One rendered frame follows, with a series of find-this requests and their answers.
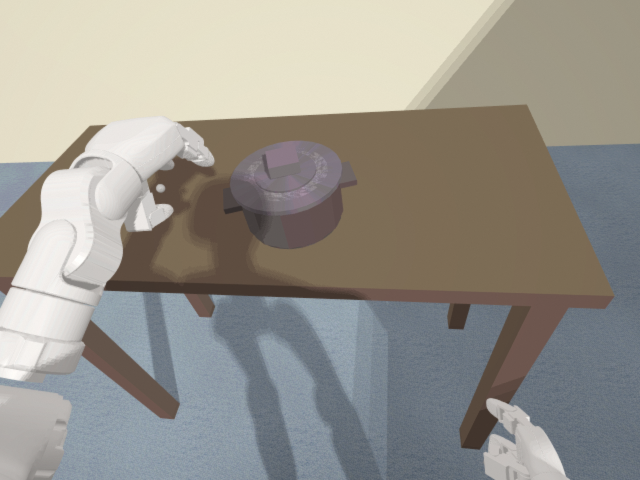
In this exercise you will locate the left robot upper arm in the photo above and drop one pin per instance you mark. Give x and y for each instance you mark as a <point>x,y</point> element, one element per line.
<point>32,433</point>

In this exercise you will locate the left robot hand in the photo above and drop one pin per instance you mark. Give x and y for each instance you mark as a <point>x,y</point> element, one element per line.
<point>149,144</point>

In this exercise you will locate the knob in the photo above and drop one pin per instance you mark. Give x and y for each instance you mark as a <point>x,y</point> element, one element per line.
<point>282,162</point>

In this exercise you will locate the table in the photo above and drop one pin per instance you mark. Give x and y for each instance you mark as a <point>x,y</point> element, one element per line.
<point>455,205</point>

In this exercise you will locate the lid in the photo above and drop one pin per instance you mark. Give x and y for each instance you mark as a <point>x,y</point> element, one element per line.
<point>253,188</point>

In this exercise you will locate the right robot hand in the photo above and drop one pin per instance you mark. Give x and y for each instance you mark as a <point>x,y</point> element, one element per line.
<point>533,453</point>

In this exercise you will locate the left robot forearm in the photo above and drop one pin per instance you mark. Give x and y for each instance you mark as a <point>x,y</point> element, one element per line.
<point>72,254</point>

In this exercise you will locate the pot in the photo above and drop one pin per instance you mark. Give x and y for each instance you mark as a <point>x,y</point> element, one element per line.
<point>300,229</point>

